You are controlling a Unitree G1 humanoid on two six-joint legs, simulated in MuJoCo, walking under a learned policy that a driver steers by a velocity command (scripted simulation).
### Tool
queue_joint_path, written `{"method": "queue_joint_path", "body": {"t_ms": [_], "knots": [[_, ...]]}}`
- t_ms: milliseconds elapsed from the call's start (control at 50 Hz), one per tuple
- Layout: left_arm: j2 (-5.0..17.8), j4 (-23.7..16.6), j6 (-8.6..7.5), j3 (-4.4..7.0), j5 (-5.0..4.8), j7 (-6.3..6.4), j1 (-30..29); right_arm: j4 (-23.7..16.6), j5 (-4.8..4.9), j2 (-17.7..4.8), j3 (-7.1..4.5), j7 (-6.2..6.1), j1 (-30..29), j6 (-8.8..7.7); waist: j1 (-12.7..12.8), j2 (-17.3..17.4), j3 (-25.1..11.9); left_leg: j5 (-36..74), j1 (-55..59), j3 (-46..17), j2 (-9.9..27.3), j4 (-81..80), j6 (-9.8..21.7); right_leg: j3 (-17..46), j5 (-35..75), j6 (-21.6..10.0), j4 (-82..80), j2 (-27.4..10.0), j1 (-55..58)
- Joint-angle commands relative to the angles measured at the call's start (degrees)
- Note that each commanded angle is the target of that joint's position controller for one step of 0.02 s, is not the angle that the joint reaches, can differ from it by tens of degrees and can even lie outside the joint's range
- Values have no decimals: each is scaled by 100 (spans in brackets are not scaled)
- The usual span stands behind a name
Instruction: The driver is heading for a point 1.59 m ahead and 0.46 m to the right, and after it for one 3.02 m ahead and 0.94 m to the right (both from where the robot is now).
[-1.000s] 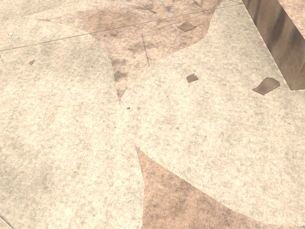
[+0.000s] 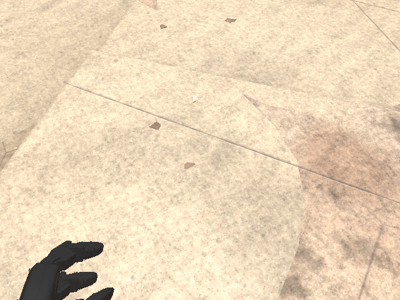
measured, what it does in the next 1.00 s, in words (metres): walks ahead, turning right: right foot, then left foot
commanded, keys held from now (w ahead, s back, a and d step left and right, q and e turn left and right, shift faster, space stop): q+shift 0.04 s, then e+shift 0.84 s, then shift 0.12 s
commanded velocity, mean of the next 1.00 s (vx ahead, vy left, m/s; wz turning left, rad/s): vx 0.16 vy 0.00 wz -0.43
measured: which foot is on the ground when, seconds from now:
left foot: down 0.00-0.20, up 0.22-0.62, down 0.64-1.00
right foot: up 0.00-0.16, down 0.18-0.66, up 0.68-1.00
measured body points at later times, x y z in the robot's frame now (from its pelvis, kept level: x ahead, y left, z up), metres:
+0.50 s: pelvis +0.25 -0.06 +0.00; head +0.30 -0.07 +0.44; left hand +0.36 +0.21 -0.11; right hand +0.45 -0.32 -0.09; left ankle +0.33 +0.09 -0.70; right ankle +0.36 -0.13 -0.74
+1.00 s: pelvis +0.31 -0.03 +0.01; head +0.35 -0.04 +0.45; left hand +0.59 +0.13 -0.09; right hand +0.31 -0.34 -0.09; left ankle +0.37 +0.07 -0.74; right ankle +0.24 -0.18 -0.68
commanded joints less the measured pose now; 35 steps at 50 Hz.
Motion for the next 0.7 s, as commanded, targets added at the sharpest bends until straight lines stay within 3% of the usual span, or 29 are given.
{"method": "queue_joint_path", "body": {"t_ms": [20,40,80,120,140,180,200,220,240,260,280,300,320,340,360,400,440,480,560,620,640,660,680,700], "knots": [[224,-380,54,128,137,10,-216,-532,87,-1075,-327,-269,-892,27,399,136,-91,3137,-1565,-824,542,-732,375,-932,1390,214,-1789,689,1354],[171,-432,65,131,68,-21,-346,-438,93,-1091,-355,-304,-656,126,205,299,-356,2820,-1477,-905,464,-625,158,-1018,1963,218,-2333,958,1686],[269,-453,55,181,-75,-117,-445,-234,77,-926,-316,-367,-269,203,-57,614,-568,2002,-908,-1000,689,-489,10,-1024,2901,209,-2981,955,1779],[402,-452,2,241,-49,-180,-513,-66,52,-638,-238,-429,-89,200,-154,783,-550,1733,-135,-1207,976,-54,-29,-802,3199,55,-3354,743,1541],[508,-356,-40,297,-33,-215,-289,-36,-2,-577,-223,-451,-155,188,-32,829,-632,2005,221,-1254,1089,218,-62,-785,3100,-55,-3442,712,1603],[740,130,-119,439,5,-250,1172,-184,-108,-598,-215,-393,-718,147,761,819,-1162,3099,470,-799,890,1739,-369,-981,3413,-288,-3663,672,2768],[963,310,-134,429,92,-270,1816,-308,-252,-268,-109,-324,-374,133,703,-335,-1975,695,-419,-469,486,3770,-662,152,5651,-715,-3067,-228,4332],[992,395,-90,368,147,-297,1629,29,-92,-129,-34,-185,1315,133,-92,-1943,-2774,-2363,-1846,-337,60,5484,-1092,3011,5572,-2198,-3295,-1726,5769],[942,200,22,431,-62,-299,1392,124,-97,-723,-76,-133,1196,174,175,-1245,-2894,-1911,-2238,-541,459,5836,-1169,3807,3318,-2317,-3745,-1613,5608],[812,-31,157,413,-163,-260,973,-163,-79,-1042,-161,-135,21,231,444,-441,-2196,-1525,-2530,-452,590,5945,-1194,3262,1502,-2029,-3904,-1238,4928],[805,-117,267,379,-170,-244,749,-458,-186,-1090,-186,-191,-947,261,539,346,-1511,-1253,-2650,-307,614,5583,-1144,2810,666,-1724,-4189,-867,3897],[937,-135,326,401,-155,-200,703,-658,-261,-1017,-183,-250,-1354,302,476,454,-1195,-1014,-2626,-316,656,5248,-1090,2663,404,-1629,-4334,-676,3250],[992,-114,377,425,-128,-167,705,-720,-282,-873,-156,-271,-1353,327,315,306,-1004,-897,-2349,-354,719,4750,-1027,2432,351,-1479,-4460,-383,2760],[897,-114,420,417,-131,-154,672,-701,-272,-741,-129,-298,-1260,328,214,50,-888,-879,-2147,-309,737,4156,-984,2116,421,-1330,-4505,-104,2489],[805,-112,463,410,-146,-140,666,-648,-241,-594,-92,-331,-1196,314,170,-149,-883,-975,-1974,-207,716,3537,-969,1868,661,-1238,-4517,56,2360],[899,-73,560,472,-150,-73,862,-629,-227,-477,-62,-382,-1356,288,231,-357,-1085,-1090,-1689,-105,541,2741,-1040,1811,1258,-1305,-4455,118,2323],[1068,-98,680,562,-211,9,950,-601,-199,-501,-75,-384,-1493,311,267,-410,-1275,-736,-1527,-228,481,2279,-1087,1998,585,-1275,-4477,97,2354],[1108,-158,801,610,-282,78,933,-606,-160,-568,-104,-366,-1754,331,357,-534,-1118,-363,-1437,-310,438,1836,-1101,2150,-407,-1133,-4607,177,2194],[1078,-192,1009,674,-256,180,1098,-627,-93,-576,-138,-284,-2134,204,536,-793,-866,-182,-1080,-385,324,955,-1083,2452,-1059,-1000,-4630,321,2175],[1062,-278,1080,708,-283,194,1064,-517,-30,-693,-218,-235,-1953,84,422,-861,-828,132,-401,-418,442,-158,-931,2731,-1156,-847,-4438,429,2222],[993,-310,1084,683,-325,184,1043,-441,-31,-786,-268,-246,-1765,69,314,-742,-883,512,161,-421,713,-742,-803,2614,-1473,-684,-4190,618,1979],[773,-285,1101,616,-338,170,1300,-470,-100,-1007,-322,-282,-1703,96,410,-208,-1197,360,881,-1025,1612,-951,-434,2139,-2246,-460,-3298,968,1529],[688,-423,1082,605,-427,155,1281,-521,-319,-1331,-352,-274,-1858,149,551,1380,-1046,588,882,-2225,2664,-1260,259,681,-2330,-243,-1831,1691,534],[1173,-386,996,735,-309,96,1398,-642,-457,-1070,-326,-263,-2151,124,650,1461,-899,780,469,-2519,3023,-1312,470,456,-1908,-9,-602,1292,285]]}}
